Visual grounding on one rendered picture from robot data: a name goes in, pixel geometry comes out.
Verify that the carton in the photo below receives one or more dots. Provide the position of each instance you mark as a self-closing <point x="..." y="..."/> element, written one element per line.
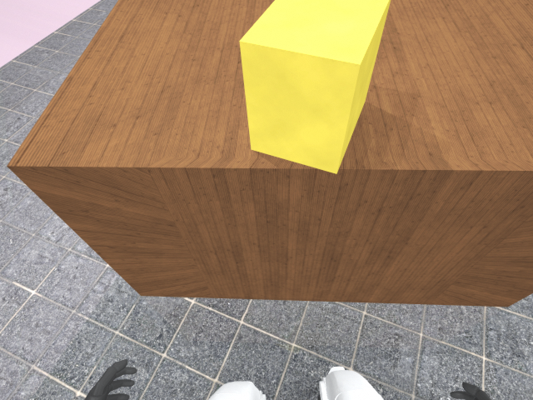
<point x="307" y="67"/>

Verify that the pedestal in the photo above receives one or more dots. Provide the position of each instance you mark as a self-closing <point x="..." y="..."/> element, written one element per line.
<point x="144" y="152"/>

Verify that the robot right thigh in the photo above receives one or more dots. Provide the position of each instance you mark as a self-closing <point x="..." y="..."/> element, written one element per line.
<point x="347" y="385"/>

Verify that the right robot hand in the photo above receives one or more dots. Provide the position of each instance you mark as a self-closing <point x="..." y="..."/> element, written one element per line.
<point x="472" y="392"/>

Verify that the left robot hand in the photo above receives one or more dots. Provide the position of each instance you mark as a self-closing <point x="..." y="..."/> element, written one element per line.
<point x="106" y="384"/>

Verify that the robot thigh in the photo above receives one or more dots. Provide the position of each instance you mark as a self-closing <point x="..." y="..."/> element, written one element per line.
<point x="238" y="391"/>
<point x="347" y="385"/>

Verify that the robot left thigh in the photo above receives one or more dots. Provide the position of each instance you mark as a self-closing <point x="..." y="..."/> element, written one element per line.
<point x="238" y="391"/>

